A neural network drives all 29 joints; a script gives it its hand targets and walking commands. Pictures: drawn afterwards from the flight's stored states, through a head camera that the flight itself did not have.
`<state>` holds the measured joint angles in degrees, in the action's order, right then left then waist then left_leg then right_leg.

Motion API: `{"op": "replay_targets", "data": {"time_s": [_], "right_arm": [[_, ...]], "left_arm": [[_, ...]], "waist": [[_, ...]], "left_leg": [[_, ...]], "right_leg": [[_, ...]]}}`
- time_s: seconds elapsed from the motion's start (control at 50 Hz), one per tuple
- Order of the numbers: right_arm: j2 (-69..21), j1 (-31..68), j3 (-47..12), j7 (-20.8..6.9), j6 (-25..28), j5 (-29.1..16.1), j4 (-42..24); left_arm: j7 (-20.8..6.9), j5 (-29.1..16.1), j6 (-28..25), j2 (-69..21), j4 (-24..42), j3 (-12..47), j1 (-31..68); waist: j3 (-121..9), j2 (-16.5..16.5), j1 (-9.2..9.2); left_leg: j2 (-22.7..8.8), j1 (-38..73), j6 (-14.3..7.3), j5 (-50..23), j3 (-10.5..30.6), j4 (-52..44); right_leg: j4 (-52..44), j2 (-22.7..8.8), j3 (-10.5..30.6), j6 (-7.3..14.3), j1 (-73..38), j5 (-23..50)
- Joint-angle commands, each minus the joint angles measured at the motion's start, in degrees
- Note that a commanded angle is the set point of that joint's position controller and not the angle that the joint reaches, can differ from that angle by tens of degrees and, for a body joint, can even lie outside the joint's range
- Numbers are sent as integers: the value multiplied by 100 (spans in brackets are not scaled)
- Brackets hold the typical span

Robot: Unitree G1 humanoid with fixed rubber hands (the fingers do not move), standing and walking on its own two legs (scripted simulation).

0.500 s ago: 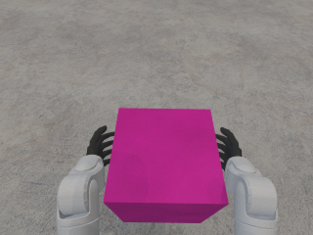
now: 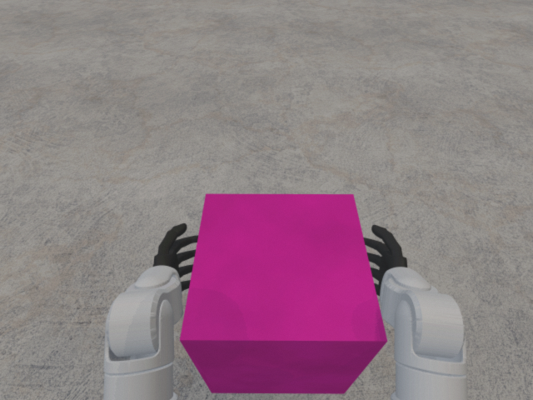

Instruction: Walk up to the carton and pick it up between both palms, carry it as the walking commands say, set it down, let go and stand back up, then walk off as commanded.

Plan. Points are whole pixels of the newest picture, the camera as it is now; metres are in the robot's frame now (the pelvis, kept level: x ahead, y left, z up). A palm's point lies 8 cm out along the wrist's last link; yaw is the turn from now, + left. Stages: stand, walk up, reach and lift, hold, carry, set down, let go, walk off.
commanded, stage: carry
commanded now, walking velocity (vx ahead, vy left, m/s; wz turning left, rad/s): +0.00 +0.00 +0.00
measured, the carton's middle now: (278, 299) +0.27 +0.00 +0.02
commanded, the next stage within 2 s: none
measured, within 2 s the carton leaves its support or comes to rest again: neither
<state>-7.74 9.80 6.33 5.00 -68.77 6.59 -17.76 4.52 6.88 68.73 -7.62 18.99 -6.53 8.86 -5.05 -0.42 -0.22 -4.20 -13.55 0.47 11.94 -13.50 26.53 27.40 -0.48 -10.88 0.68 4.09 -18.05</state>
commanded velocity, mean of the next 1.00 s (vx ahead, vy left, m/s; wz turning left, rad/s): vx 0.00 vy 0.00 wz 0.00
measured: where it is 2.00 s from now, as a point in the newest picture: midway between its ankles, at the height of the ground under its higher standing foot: outside the picture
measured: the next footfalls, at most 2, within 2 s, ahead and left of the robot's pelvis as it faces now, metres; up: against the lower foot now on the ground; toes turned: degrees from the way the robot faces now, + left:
none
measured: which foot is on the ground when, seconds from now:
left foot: down 0.00-1.00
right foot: down 0.00-1.00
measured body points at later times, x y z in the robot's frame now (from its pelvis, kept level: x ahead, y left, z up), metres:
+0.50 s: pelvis -0.04 -0.01 -0.01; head -0.05 -0.01 +0.44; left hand +0.24 +0.13 +0.07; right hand +0.23 -0.17 +0.07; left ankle -0.01 +0.11 -0.74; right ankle -0.12 -0.05 -0.74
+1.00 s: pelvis -0.07 +0.00 -0.01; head -0.09 +0.00 +0.44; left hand +0.21 +0.15 +0.08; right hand +0.21 -0.16 +0.08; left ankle -0.01 +0.11 -0.74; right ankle -0.13 -0.05 -0.74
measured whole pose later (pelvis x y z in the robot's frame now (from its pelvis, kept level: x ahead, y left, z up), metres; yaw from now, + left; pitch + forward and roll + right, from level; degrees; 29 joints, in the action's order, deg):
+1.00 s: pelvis -0.07 +0.00 -0.01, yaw -1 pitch +0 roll +1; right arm -7.9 11.2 6.8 5.1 -70.2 7.2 -16.2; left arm 4.0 7.4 69.9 -7.8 17.2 -7.4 10.1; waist -4.2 -0.7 0.0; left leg -5.1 -17.2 -1.0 10.5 -13.9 28.7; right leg 28.4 -1.2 -14.2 3.5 6.9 -21.5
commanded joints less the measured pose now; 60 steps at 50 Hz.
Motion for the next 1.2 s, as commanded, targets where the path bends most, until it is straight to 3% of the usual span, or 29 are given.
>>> {"op": "replay_targets", "data": {"time_s": [0.0,0.18,0.28,0.42,0.5,0.64,1.18], "right_arm": [[-5368,2467,-4149,-1451,-46,-2296,-229],[-5334,2438,-4113,-1429,-69,-2236,-194],[-5326,2477,-4100,-1434,-80,-2229,-164],[-5333,2665,-4122,-1449,-75,-2275,-247],[-5276,2686,-4113,-1453,-109,-2296,-265],[-5235,2665,-4030,-1458,-148,-2254,-107],[-5122,2786,-3832,-1416,-68,-2199,71]], "left_arm": [[-1527,-2284,66,-5137,227,4115,2391],[-1551,-2270,106,-5064,208,4087,2451],[-1556,-2254,119,-5077,164,4054,2485],[-1540,-2254,114,-5104,194,4019,2626],[-1514,-2226,149,-5070,185,3996,2591],[-1521,-2231,192,-5069,41,3984,2616],[-1475,-2259,118,-5060,-148,3888,2751]], "waist": [[-1268,-62,41],[-1149,-145,22],[-1179,-119,20],[-975,-230,15],[-955,-110,19],[-820,-59,15],[-897,16,21]], "left_leg": [[-460,815,16,-3133,235,162],[-515,547,51,-2397,220,218],[-692,544,18,-2306,394,380],[-702,257,31,-995,471,290],[-752,407,-18,-1093,606,168],[-750,370,-35,-982,679,33],[-677,291,-117,-920,822,-80]], "right_leg": [[15,-864,352,-78,-295,4907],[-60,-1054,379,-52,-435,5100],[-72,-1127,390,-46,-321,4651],[-171,-1315,402,10,-146,4123],[-295,-1190,413,12,70,3017],[-432,-1153,474,1,280,2299],[-431,-1053,479,51,540,1515]]}}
